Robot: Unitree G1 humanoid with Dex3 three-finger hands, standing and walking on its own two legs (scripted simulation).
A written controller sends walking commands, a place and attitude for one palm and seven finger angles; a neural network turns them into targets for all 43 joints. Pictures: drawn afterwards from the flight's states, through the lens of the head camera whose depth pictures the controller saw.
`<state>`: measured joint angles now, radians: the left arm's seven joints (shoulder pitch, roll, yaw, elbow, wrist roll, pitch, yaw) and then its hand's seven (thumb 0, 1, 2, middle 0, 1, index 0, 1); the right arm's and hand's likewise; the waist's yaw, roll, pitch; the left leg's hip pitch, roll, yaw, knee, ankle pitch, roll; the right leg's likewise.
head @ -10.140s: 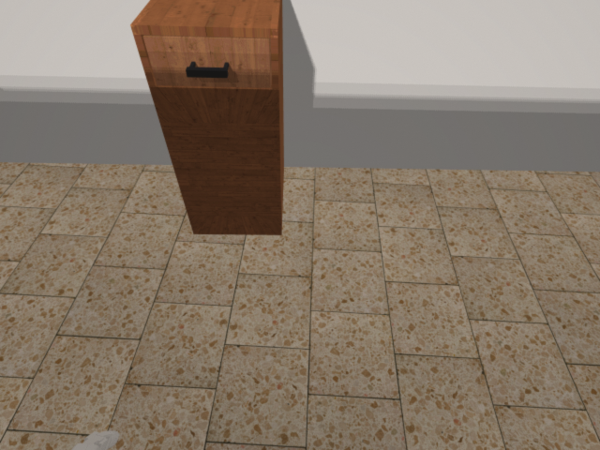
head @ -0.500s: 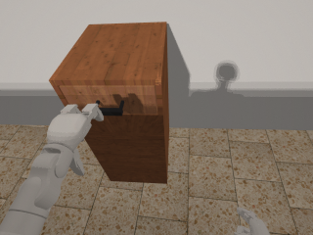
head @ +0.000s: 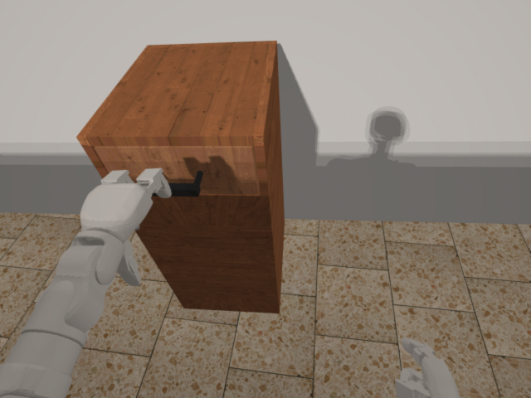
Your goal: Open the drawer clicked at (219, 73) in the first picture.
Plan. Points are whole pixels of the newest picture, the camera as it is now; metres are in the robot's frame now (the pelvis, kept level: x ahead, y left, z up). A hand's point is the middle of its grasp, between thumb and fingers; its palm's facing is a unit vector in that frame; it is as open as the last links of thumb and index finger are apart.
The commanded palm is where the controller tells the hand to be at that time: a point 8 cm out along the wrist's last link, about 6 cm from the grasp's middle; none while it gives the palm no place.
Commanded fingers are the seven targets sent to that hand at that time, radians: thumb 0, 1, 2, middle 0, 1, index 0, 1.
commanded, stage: move the hooked fingers above the handle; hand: left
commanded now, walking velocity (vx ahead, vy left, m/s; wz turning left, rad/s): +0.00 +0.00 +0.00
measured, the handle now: (176, 182) +0.52 +0.27 +0.00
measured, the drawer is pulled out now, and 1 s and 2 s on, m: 0.00 0.00 0.00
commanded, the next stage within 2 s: none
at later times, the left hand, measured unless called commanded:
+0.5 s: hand (150, 202) +0.40 +0.26 +0.07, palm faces -0.01 -0.05 -1.00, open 13.8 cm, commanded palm +0.38 +0.27 +0.13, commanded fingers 0.00 -0.50 0.30 -0.30 -1.20 -0.30 -1.20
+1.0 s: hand (161, 186) +0.45 +0.26 +0.06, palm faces -0.04 -0.03 -1.00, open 13.8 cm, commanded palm +0.44 +0.27 +0.11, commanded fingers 0.00 -0.50 0.30 -0.30 -1.20 -0.30 -1.20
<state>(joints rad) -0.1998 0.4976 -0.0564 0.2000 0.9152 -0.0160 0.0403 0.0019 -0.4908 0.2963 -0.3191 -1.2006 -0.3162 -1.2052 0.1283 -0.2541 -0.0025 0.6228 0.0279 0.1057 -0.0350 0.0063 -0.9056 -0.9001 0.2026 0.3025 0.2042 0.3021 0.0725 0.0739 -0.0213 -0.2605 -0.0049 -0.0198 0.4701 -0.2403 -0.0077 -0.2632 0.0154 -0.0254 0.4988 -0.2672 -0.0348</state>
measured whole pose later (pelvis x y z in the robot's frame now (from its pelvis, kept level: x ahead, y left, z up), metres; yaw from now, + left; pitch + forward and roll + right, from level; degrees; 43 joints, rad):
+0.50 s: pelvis +0.01 +0.01 -0.01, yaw -1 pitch +7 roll +0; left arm -0.40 0.52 -0.03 0.47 0.96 -0.06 0.08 0.00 -0.49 0.30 -0.32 -1.20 -0.32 -1.20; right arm 0.24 -0.26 -0.04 0.64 0.03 0.13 -0.04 0.01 -0.91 -0.90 0.20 0.30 0.20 0.30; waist 0.02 0.05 -0.06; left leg -0.40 -0.01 0.00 0.57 -0.30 0.01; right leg -0.40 0.01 0.00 0.58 -0.31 -0.02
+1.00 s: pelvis +0.01 +0.02 -0.02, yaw -1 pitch +12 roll +0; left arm -0.65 0.52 -0.03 0.78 1.03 -0.10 0.13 0.00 -0.49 0.30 -0.32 -1.20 -0.32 -1.20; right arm 0.28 -0.25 -0.05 0.65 0.02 0.14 -0.03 0.00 -0.91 -0.90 0.20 0.30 0.21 0.30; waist -0.02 0.04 -0.09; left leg -0.52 -0.01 0.01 0.65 -0.33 0.02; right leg -0.52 0.01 0.00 0.64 -0.33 -0.01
